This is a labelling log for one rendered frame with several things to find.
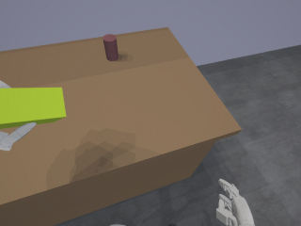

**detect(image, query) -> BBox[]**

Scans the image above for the robot right hand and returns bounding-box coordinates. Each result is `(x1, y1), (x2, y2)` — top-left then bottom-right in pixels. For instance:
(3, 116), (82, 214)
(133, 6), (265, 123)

(216, 179), (255, 226)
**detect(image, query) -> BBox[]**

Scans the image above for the table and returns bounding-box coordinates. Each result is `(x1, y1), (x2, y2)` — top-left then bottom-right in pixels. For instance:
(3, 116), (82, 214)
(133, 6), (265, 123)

(0, 27), (242, 226)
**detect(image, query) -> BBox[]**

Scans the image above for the robot left hand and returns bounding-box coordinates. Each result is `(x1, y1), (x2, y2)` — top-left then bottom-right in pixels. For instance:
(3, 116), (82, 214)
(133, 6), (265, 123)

(0, 80), (36, 151)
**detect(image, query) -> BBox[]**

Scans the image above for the sponge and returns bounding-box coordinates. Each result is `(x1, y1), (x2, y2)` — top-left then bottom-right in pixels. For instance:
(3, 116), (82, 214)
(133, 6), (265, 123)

(0, 88), (67, 129)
